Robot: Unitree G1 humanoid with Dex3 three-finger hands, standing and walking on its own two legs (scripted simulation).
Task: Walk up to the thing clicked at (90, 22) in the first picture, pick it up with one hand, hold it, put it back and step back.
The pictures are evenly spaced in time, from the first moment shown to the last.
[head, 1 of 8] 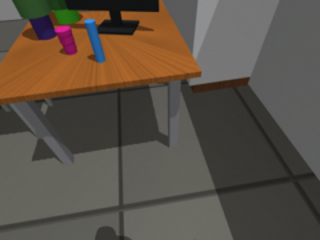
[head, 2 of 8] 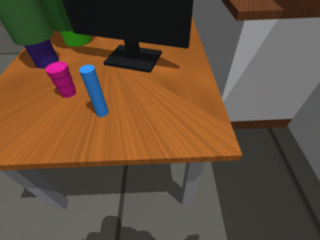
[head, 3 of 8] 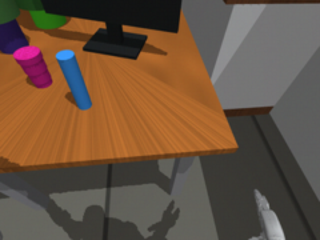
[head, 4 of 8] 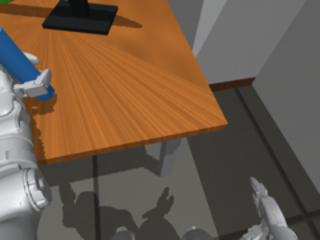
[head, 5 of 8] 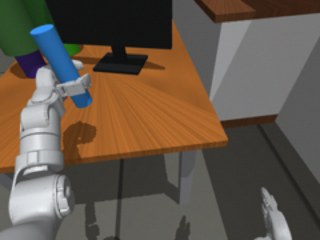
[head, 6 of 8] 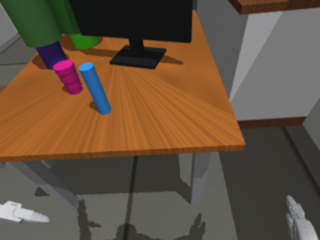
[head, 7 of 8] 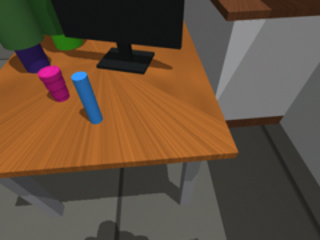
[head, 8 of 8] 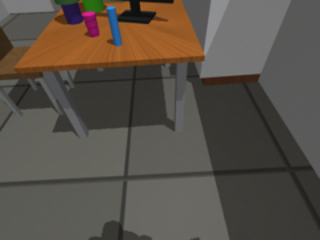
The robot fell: no
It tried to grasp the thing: yes
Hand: left
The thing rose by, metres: 0.27
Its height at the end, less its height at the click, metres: +0.00
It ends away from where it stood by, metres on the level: 0.02
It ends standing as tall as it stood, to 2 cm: yes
